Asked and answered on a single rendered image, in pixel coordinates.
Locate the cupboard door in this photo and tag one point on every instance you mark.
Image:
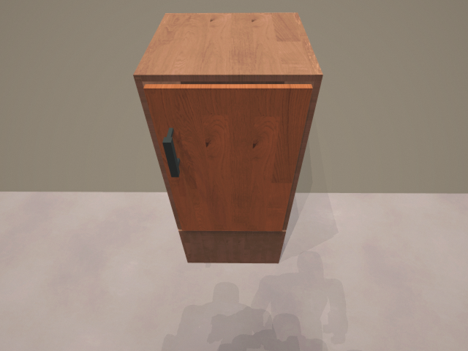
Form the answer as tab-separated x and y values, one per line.
238	146

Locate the handle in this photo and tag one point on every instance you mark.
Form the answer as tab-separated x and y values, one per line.
170	152

